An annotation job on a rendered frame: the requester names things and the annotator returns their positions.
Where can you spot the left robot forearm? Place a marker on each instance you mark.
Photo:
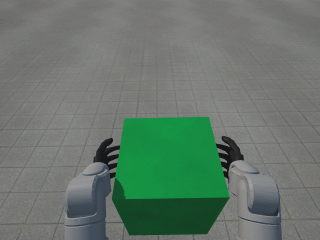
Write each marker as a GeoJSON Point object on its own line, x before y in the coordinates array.
{"type": "Point", "coordinates": [85, 204]}

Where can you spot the right robot forearm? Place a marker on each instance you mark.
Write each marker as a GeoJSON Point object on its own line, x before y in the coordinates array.
{"type": "Point", "coordinates": [258, 202]}

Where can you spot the left robot hand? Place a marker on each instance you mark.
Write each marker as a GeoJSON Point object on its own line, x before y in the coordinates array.
{"type": "Point", "coordinates": [103, 151]}

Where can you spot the carton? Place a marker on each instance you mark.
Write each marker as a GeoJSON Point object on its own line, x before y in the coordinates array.
{"type": "Point", "coordinates": [169, 178]}

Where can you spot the right robot hand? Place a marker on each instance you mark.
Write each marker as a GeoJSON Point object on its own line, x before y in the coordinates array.
{"type": "Point", "coordinates": [234, 153]}

